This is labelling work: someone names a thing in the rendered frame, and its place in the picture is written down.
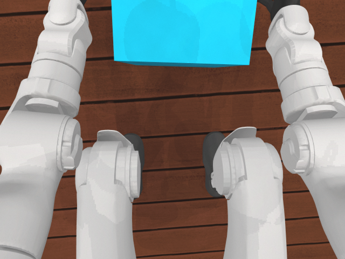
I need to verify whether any left robot shin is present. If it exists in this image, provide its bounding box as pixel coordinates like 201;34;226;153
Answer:
75;130;132;190

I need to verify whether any left robot forearm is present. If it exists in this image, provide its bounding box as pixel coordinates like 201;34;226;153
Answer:
0;0;92;165

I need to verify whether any robot right hand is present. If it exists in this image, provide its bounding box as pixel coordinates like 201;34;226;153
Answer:
257;0;300;22

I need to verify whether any robot left upper arm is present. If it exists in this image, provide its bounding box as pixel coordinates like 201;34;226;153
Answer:
0;110;83;259

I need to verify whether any right robot forearm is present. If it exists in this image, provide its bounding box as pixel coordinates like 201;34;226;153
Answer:
266;5;345;124

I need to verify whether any robot right upper arm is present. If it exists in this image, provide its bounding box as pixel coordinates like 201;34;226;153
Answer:
280;117;345;259

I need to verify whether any robot right foot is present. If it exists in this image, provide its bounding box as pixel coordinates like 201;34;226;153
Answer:
203;131;225;197

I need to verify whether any carton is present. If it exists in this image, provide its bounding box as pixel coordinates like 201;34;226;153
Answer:
111;0;257;67

